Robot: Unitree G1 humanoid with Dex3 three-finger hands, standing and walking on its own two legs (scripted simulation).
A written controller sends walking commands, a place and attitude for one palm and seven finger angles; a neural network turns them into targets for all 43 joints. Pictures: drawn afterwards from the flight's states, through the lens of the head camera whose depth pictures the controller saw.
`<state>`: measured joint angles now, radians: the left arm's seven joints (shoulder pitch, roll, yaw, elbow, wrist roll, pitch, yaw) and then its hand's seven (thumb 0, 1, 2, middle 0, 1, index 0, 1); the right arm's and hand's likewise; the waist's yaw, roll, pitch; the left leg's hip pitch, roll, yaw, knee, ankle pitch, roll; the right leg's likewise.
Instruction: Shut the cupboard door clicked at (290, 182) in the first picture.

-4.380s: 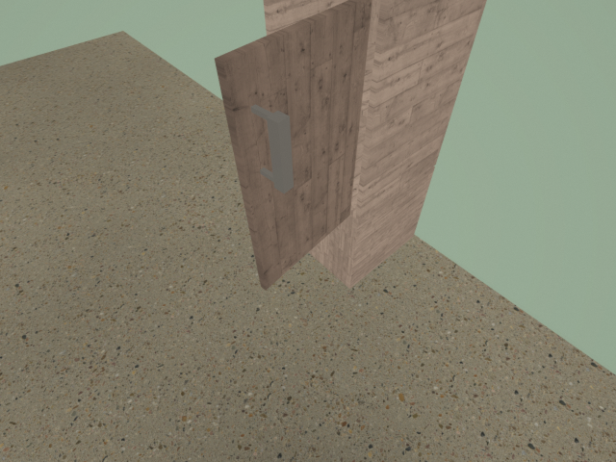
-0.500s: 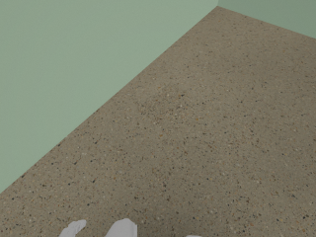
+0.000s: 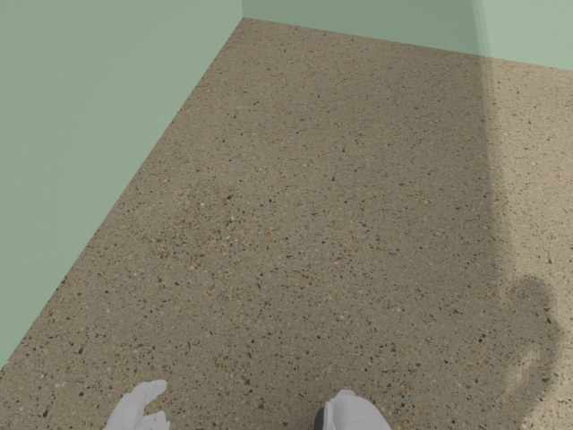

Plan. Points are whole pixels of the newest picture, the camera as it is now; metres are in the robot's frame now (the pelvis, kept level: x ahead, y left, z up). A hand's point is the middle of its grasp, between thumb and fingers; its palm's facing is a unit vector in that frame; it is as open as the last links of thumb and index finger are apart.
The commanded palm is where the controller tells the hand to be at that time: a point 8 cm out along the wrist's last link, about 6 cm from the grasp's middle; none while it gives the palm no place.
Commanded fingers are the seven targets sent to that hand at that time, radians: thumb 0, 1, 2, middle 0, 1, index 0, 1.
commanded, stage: walk around to get in front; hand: left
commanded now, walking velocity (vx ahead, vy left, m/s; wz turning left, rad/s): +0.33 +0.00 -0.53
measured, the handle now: out of the picture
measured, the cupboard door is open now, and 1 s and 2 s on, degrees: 96 96 96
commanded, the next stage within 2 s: walk to a spot facing it in 0.82 s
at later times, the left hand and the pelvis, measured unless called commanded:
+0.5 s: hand (201, 367) +0.23 +0.15 -0.17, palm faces -0.09 -0.98 -0.20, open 7.3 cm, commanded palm none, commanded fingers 0.00 0.90 0.90 -0.20 -0.30 -0.20 -0.30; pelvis +0.22 -0.04 +0.00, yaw -10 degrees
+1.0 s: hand (288, 172) +0.65 +0.00 -0.16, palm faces -0.48 -0.85 -0.20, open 7.4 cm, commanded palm none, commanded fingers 0.00 0.90 0.90 -0.20 -0.30 -0.20 -0.30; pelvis +0.44 -0.11 +0.00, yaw -25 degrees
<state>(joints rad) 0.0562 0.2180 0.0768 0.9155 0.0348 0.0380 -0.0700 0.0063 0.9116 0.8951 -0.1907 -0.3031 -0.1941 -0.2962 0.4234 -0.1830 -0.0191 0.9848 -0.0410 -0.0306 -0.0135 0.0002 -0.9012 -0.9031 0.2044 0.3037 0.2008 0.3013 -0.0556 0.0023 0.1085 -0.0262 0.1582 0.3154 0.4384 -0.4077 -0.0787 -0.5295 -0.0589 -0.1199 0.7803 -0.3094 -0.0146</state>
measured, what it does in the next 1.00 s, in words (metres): walks ahead, turning right: right foot, then left foot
